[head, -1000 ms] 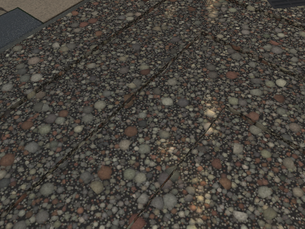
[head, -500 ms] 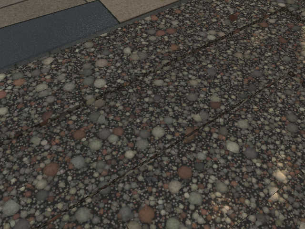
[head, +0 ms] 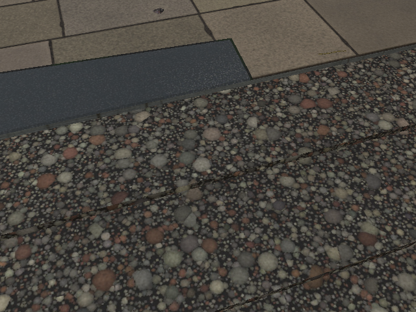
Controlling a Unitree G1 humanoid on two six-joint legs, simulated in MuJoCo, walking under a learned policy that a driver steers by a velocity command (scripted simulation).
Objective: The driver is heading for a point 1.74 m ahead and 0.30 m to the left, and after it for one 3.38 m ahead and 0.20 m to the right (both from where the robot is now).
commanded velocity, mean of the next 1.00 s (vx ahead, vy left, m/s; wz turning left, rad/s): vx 0.50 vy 0.00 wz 0.37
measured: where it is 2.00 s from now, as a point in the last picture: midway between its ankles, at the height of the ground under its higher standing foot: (142, 159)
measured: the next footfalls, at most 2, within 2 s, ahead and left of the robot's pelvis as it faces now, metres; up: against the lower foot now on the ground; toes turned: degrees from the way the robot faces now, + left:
left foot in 0.28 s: +0.23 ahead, +0.17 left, +0.00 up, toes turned +13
right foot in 0.76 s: +0.62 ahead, +0.09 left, +0.03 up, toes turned +18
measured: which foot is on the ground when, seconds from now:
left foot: up 0.00-0.26, down 0.28-0.78, up 0.80-1.00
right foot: down 0.00-0.28, up 0.30-0.74, down 0.76-1.00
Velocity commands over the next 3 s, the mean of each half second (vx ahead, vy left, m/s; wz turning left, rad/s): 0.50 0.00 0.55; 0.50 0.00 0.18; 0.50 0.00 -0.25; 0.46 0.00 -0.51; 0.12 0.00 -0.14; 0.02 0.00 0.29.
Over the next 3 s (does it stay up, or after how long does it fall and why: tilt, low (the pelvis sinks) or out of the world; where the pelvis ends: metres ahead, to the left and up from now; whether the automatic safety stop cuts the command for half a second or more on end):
stays up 1.14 0.30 0.07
